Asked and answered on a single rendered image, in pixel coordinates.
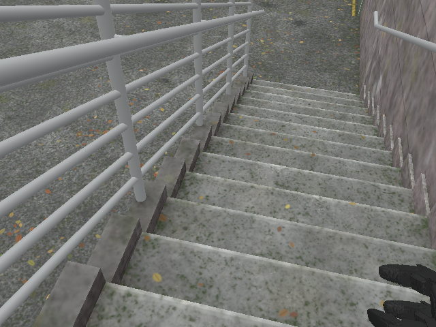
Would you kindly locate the robot right hand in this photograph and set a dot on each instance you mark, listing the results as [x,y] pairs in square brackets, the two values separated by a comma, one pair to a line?
[412,314]

